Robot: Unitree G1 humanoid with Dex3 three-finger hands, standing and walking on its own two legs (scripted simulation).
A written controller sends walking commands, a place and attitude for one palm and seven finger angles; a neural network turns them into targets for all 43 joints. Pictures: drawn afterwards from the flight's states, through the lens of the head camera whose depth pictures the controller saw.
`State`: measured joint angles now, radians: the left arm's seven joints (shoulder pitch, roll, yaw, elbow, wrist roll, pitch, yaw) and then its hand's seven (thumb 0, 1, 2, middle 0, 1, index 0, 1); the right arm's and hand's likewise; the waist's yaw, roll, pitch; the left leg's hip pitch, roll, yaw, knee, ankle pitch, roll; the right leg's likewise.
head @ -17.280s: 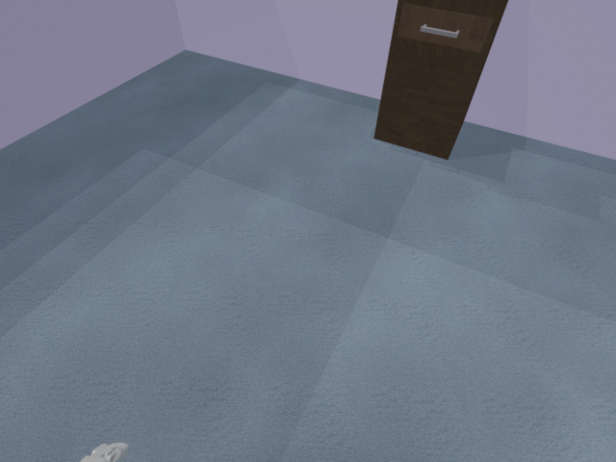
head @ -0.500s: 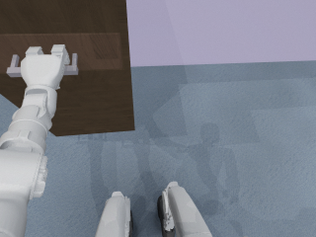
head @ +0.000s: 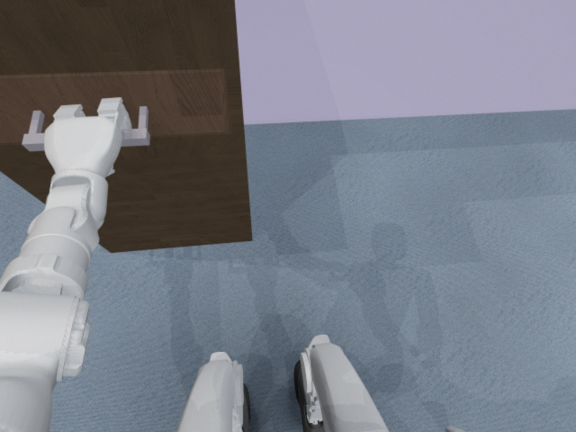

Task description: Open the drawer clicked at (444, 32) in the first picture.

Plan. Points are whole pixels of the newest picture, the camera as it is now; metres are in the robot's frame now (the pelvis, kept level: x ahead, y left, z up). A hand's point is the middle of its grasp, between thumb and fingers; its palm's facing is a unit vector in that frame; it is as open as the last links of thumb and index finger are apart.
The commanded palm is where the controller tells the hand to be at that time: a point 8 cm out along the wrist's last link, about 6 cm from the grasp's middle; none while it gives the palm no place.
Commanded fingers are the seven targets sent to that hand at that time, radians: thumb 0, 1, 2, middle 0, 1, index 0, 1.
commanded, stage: pull the drawer open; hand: left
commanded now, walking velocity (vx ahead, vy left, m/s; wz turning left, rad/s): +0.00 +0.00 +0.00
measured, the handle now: (90, 128) +0.55 +0.24 +0.00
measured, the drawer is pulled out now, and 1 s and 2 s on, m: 0.00 0.00 0.00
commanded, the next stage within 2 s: open the thumb to release the handle in 0.72 s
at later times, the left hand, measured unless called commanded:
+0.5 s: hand (99, 167) +0.50 +0.23 -0.02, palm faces -0.03 -0.06 -1.00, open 5.2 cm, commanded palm +0.46 +0.24 +0.03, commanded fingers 0.00 0.90 0.90 -0.40 -1.35 -0.40 -1.35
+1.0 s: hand (95, 162) +0.51 +0.24 -0.02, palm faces -0.03 -0.01 -1.00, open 5.6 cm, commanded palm +0.51 +0.23 +0.03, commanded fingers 0.00 0.20 0.60 -0.35 -1.27 -0.35 -1.27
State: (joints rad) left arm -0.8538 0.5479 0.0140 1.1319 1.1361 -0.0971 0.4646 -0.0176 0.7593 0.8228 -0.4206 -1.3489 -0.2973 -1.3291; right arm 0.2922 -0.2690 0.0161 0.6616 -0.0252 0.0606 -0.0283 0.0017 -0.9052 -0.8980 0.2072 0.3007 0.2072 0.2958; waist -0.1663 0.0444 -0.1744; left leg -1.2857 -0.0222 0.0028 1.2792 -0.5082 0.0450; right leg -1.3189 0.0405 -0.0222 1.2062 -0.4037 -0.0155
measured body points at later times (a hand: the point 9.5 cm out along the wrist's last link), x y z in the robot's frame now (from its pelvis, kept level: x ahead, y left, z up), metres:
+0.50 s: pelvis +0.07 +0.01 +0.03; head +0.22 +0.01 +0.46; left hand +0.49 +0.23 +0.03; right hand +0.13 -0.26 -0.10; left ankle +0.04 +0.09 -0.61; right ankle +0.08 -0.11 -0.61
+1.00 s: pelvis +0.04 +0.00 +0.02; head +0.19 +0.01 +0.44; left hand +0.50 +0.24 +0.03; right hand +0.09 -0.27 -0.12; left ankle +0.04 +0.09 -0.61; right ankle +0.08 -0.11 -0.61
